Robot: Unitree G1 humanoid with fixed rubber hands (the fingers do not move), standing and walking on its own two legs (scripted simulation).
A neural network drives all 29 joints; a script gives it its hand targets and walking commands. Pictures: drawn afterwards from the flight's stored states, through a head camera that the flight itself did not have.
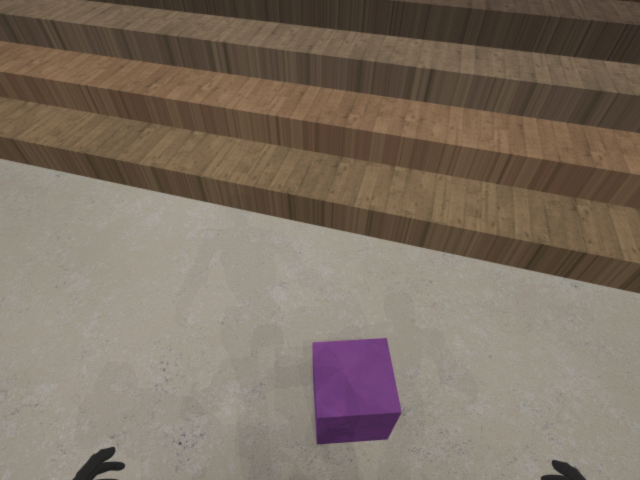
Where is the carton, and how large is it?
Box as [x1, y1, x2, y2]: [312, 338, 401, 443]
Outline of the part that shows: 386,338 312,342 313,386 317,443 386,439 388,437 401,411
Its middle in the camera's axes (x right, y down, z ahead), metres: +0.10 +0.45 +1.11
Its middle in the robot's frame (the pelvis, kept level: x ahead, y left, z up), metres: +0.45 -0.07 -0.66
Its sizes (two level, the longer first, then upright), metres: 0.210 0.200 0.250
